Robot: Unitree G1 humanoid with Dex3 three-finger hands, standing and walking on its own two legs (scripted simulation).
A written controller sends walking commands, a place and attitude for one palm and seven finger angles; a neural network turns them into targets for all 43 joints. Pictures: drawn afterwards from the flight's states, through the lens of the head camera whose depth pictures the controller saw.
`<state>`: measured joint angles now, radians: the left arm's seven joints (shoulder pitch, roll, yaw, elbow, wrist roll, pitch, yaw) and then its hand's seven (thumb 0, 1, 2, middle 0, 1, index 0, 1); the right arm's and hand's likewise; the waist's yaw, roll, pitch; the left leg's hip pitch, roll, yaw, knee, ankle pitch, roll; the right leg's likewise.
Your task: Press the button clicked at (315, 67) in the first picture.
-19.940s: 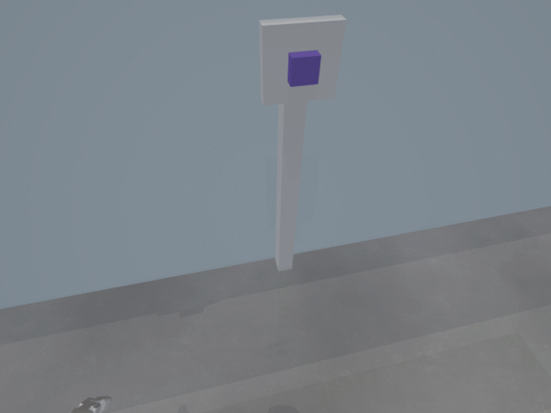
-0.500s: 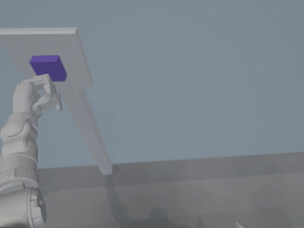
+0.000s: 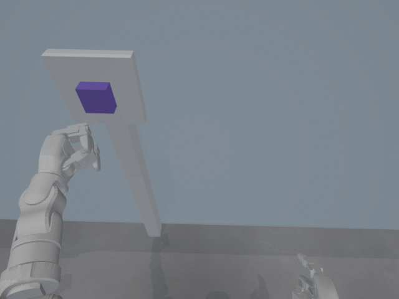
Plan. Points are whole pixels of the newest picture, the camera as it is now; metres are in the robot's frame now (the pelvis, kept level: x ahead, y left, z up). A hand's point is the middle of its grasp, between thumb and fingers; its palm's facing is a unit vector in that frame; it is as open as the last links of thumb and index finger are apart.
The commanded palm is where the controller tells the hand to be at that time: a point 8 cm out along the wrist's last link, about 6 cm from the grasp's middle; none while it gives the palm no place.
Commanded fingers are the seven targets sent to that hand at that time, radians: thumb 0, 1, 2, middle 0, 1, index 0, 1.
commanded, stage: draw the hand back to the body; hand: left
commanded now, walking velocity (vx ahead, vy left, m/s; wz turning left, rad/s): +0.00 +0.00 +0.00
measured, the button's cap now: (97, 97) +0.49 +0.26 +0.15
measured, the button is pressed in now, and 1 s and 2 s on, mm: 0 0 0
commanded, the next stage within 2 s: step back with the hand held close in 1.48 s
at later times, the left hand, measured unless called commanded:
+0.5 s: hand (74, 181) +0.27 +0.22 +0.15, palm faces +0.08 -1.00 -0.04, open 3.1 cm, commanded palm +0.23 +0.27 +0.15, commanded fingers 0.00 0.90 0.90 -1.30 -1.50 -1.30 -1.50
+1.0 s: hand (48, 214) +0.20 +0.22 +0.17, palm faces +0.39 -0.86 -0.32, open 3.1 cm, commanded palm +0.15 +0.27 +0.18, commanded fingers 0.00 0.90 0.90 -1.30 -1.50 -1.30 -1.50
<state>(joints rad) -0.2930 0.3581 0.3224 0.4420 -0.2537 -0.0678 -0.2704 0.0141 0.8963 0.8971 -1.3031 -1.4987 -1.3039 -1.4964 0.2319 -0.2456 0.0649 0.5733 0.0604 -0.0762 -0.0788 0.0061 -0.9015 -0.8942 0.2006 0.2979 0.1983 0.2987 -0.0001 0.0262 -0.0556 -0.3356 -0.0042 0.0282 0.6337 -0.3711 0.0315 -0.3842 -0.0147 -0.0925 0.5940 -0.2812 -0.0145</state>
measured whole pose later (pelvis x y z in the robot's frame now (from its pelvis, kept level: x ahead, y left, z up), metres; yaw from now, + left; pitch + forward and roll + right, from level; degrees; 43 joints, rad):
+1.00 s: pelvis -0.01 -0.01 +0.02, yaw -1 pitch -6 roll +0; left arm 0.38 0.30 0.25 -0.32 -0.07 -0.10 0.11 0.01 0.89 0.90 -1.31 -1.50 -1.31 -1.50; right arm 0.20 -0.22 0.04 0.65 0.01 -0.12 -0.06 0.01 -0.90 -0.89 0.20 0.30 0.20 0.30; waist 0.05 0.07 0.02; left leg -0.05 0.00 0.04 0.41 -0.26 0.02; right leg -0.11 0.00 -0.08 0.39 -0.18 -0.02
